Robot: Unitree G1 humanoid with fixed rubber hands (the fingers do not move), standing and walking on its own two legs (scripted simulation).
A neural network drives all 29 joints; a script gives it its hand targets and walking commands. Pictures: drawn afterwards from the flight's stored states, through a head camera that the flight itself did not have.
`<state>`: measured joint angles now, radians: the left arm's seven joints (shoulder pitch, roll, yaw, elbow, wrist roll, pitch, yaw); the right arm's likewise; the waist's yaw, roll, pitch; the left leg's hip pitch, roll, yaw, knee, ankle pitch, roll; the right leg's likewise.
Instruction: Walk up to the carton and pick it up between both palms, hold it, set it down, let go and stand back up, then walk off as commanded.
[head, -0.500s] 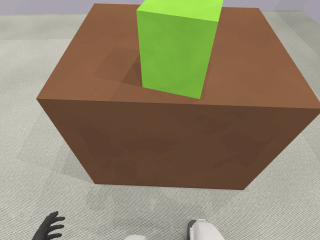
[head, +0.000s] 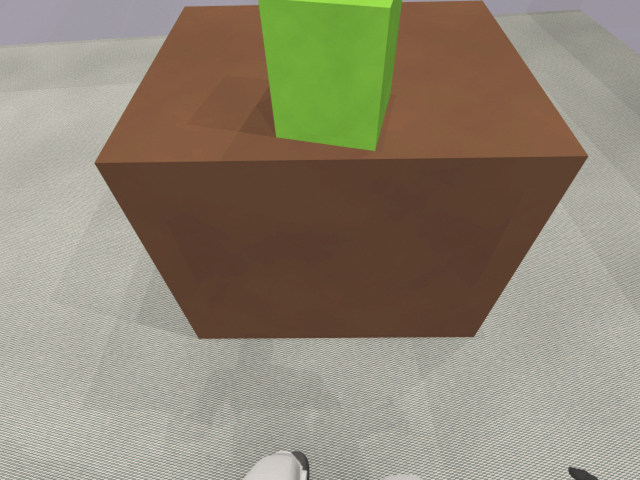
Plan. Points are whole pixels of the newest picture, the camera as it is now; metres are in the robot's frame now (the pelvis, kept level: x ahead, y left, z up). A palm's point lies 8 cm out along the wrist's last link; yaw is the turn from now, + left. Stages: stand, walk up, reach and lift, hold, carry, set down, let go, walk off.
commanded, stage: walk off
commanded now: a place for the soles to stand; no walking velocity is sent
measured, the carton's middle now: (337, 55) +0.80 +0.01 +0.13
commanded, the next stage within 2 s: none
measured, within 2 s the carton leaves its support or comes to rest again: neither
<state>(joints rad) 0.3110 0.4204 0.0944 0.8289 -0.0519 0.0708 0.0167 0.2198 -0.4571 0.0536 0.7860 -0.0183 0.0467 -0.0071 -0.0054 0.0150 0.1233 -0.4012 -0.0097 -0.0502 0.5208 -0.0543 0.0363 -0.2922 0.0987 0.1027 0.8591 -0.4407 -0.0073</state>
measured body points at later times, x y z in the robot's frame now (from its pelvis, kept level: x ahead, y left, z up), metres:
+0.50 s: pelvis -0.15 -0.07 +0.01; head -0.15 -0.07 +0.46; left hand -0.07 +0.27 -0.08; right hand -0.11 -0.42 -0.10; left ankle -0.16 -0.01 -0.72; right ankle -0.05 -0.13 -0.69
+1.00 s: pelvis -0.14 -0.06 +0.01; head -0.14 -0.11 +0.46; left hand -0.18 +0.29 -0.04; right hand -0.01 -0.37 -0.12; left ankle -0.14 +0.10 -0.66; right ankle -0.20 -0.23 -0.72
